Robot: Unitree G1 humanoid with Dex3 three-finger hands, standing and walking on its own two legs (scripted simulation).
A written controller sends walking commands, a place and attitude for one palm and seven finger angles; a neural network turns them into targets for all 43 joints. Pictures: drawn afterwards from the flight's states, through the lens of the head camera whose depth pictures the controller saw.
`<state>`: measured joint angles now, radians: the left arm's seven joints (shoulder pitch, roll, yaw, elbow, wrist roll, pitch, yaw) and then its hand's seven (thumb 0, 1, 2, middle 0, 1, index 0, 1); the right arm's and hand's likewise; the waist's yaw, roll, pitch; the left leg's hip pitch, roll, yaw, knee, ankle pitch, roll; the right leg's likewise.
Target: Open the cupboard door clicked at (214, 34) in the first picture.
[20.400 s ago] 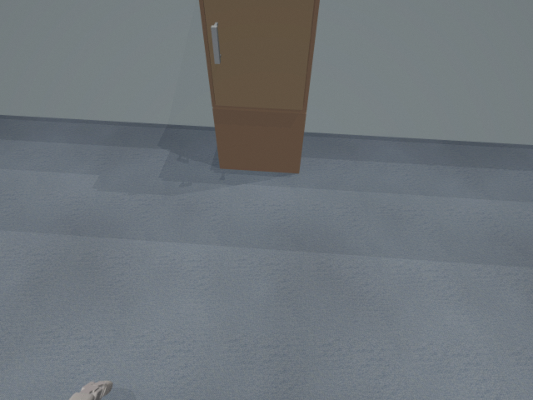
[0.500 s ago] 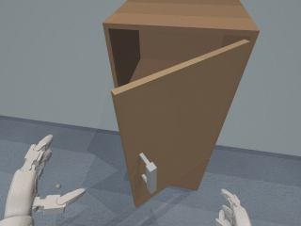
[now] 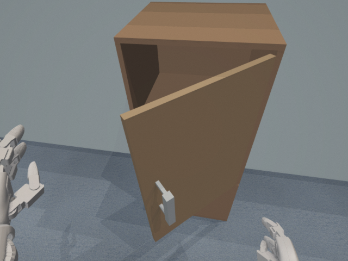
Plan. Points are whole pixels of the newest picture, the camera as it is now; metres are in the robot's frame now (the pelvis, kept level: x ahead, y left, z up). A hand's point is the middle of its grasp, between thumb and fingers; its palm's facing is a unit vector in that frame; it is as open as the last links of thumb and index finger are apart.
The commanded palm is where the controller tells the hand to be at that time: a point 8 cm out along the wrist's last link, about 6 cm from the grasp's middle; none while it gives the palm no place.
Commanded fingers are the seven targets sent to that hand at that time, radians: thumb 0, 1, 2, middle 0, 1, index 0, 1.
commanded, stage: draw the hand back to the body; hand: left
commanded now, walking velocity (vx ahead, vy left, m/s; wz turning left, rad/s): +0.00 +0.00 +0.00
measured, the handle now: (165, 203) +0.28 +0.07 -0.05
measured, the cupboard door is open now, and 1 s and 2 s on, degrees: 45 45 45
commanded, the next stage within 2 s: step back with the hand held close in 0.22 s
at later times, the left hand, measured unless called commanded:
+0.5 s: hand (45, 189) +0.18 +0.25 +0.16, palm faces +0.43 -0.78 -0.45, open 7.4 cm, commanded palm +0.12 +0.29 +0.18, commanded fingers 0.00 0.90 0.90 -0.20 -0.30 -0.20 -0.30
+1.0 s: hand out of the picture +0.10 +0.28 +0.15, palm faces +0.42 -0.76 -0.49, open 7.4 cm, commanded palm +0.04 +0.32 +0.18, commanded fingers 0.00 0.90 0.90 -0.20 -0.30 -0.20 -0.30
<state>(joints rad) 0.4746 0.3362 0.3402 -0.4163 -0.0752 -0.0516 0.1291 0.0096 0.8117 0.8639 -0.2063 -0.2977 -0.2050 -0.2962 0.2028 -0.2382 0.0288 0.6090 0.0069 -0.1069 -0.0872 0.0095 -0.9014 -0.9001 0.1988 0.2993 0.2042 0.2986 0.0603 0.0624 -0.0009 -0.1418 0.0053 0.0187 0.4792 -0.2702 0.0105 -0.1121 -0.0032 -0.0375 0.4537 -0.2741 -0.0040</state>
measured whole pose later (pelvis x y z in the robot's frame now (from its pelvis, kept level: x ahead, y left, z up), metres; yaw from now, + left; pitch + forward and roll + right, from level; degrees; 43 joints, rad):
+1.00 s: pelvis -0.09 +0.02 -0.01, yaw +1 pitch -2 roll -2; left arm 0.54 0.41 0.42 -0.50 -0.01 -0.18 0.14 0.01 0.89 0.90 -0.22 -0.30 -0.21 -0.30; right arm 0.20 -0.22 0.00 0.54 0.01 -0.04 -0.09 0.01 -0.90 -0.90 0.20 0.30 0.20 0.30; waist -0.01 0.02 0.05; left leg -0.38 0.00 0.02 0.58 -0.19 0.05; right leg -0.33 0.02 0.00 0.53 -0.21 0.02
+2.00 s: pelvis -0.32 +0.01 +0.00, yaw -3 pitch -1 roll +0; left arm 0.65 0.44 0.40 -0.54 -0.04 -0.17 0.15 0.02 0.89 0.90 -0.21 -0.30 -0.21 -0.30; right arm 0.30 -0.20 0.00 0.63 -0.01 -0.14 -0.07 0.01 -0.90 -0.90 0.20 0.30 0.20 0.30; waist -0.07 -0.03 -0.02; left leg -0.32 0.02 0.10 0.40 -0.12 0.04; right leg -0.33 0.03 -0.11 0.79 -0.46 -0.02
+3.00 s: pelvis -0.35 +0.03 +0.00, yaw +0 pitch -1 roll +0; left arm 0.32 0.19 0.00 1.05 0.00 0.02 0.02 -0.01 0.97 0.90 -0.21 -0.30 -0.21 -0.29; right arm 0.27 -0.19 0.02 1.05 -0.02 0.03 -0.03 0.00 -0.93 -0.90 0.20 0.30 0.20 0.30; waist 0.01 0.00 0.07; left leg -0.21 -0.03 0.03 0.44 -0.21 0.05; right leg -0.17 0.03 -0.14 0.41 -0.23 -0.07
